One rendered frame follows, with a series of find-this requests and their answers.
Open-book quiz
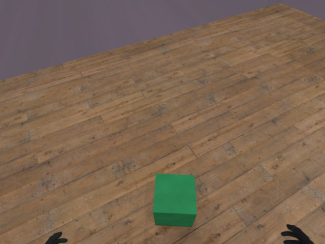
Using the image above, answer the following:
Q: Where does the left robot hand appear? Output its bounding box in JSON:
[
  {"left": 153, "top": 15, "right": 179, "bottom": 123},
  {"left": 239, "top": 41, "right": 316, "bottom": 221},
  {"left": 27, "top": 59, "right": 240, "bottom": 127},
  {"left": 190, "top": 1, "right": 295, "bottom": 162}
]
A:
[{"left": 45, "top": 232, "right": 68, "bottom": 244}]

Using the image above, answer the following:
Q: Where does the right robot hand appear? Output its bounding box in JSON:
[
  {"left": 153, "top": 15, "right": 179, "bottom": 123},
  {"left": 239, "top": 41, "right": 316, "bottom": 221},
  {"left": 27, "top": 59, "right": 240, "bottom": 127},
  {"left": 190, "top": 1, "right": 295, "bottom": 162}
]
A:
[{"left": 281, "top": 224, "right": 314, "bottom": 244}]

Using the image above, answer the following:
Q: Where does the carton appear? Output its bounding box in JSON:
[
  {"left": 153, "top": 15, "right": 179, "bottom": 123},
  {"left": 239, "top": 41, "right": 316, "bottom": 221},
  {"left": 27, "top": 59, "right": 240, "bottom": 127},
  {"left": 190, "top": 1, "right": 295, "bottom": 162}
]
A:
[{"left": 153, "top": 174, "right": 197, "bottom": 227}]

